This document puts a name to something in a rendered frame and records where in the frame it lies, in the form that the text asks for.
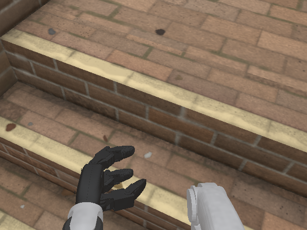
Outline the robot left hand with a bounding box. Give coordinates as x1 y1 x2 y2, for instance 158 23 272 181
74 146 146 212

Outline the right robot thigh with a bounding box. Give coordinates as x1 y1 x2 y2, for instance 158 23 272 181
187 183 245 230

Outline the robot left forearm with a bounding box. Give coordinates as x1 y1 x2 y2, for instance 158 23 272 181
62 202 103 230

